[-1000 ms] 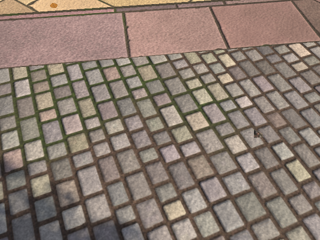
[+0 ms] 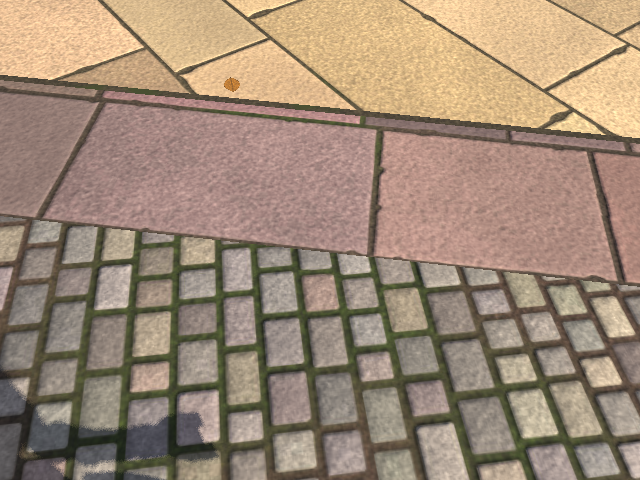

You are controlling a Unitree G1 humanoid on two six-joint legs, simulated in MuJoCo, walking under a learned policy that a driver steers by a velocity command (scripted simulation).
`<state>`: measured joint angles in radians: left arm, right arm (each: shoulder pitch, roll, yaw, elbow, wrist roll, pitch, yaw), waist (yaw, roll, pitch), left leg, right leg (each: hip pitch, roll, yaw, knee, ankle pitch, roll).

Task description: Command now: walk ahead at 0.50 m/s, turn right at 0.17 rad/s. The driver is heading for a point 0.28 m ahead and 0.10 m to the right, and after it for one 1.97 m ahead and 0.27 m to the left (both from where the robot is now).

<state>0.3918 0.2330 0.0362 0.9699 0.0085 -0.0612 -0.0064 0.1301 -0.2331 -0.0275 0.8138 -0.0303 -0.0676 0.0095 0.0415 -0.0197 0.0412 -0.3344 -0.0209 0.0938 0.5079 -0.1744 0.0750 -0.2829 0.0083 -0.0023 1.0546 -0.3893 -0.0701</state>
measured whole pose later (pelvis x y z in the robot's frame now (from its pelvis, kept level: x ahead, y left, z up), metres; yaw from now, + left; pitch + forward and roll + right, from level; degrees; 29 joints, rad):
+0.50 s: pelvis +0.21 -0.03 +0.00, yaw -7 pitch +0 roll +1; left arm 0.12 0.18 0.02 0.90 0.01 -0.05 0.01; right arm 0.34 -0.18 -0.02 1.00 0.00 -0.03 -0.03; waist -0.04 0.01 0.09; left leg -0.27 -0.01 0.04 1.06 -0.56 0.03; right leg -0.37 0.03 -0.12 0.51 -0.13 -0.09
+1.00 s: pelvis +0.21 +0.02 +0.01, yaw +9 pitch +1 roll -2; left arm 0.16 0.26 0.07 0.88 0.02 0.04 0.03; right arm 0.29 -0.23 -0.07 0.86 -0.02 0.04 -0.02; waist -0.01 -0.03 0.02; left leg -0.25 -0.03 0.00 0.48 -0.24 0.07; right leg -0.51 -0.01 -0.04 0.98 -0.36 0.01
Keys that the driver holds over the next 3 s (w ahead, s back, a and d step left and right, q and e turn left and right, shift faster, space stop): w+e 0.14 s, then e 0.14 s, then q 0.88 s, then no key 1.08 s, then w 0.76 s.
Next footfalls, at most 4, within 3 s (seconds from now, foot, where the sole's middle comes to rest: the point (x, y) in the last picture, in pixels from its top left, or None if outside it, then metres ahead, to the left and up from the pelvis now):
0.40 right None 0.33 -0.11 -0.77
0.86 left None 0.25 0.10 -0.77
1.38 right None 0.28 -0.09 -0.77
1.68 left None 0.17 0.10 -0.77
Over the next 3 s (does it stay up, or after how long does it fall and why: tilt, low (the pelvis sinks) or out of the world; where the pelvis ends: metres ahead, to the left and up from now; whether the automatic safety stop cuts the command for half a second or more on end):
stays up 0.47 0.06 -0.02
